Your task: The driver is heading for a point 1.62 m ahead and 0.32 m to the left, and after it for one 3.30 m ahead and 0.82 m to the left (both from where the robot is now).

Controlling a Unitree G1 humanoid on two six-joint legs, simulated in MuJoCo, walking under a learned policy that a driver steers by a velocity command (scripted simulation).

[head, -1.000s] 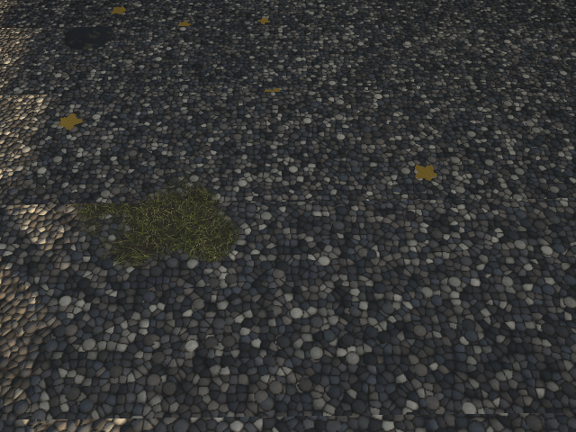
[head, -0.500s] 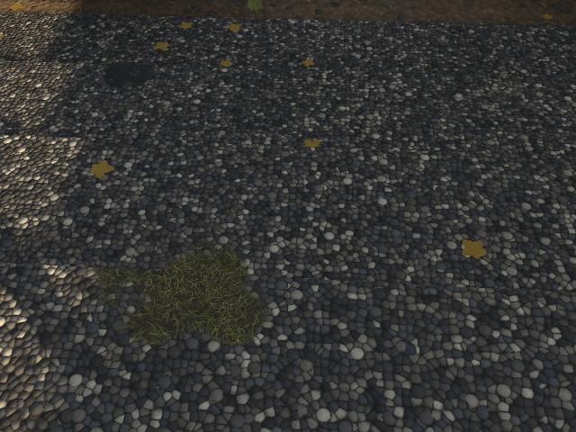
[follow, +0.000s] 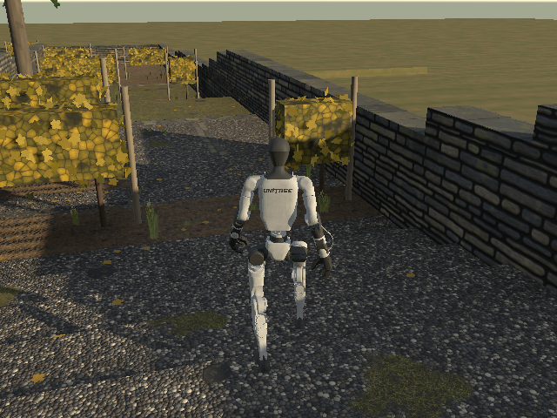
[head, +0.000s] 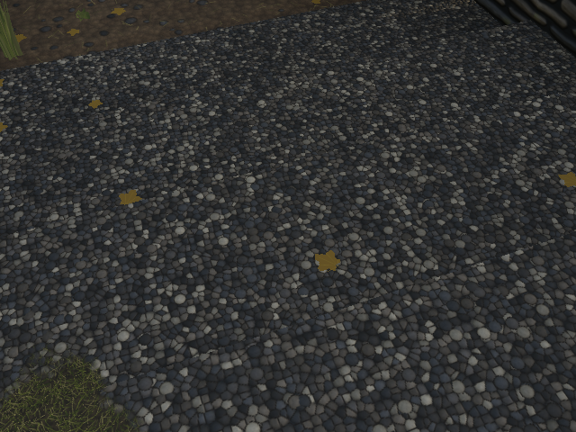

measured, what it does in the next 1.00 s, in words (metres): goes down: right foot 0.15 m lower, then left foot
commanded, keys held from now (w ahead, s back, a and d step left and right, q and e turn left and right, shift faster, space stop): e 0.22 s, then q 0.78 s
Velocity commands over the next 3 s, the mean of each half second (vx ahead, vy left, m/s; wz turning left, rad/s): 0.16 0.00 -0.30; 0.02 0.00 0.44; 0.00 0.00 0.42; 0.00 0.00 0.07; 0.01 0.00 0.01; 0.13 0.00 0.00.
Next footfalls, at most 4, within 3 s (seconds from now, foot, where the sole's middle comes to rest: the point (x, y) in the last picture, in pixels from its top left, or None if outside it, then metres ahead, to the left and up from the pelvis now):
0.16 right None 0.26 -0.10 -0.91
0.60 left None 0.26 0.08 -0.91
1.02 right None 0.28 -0.12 -0.91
1.44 left None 0.23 0.08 -0.91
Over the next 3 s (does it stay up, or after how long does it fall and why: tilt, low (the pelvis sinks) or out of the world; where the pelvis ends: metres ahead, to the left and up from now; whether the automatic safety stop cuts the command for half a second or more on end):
stays up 0.31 0.04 -0.13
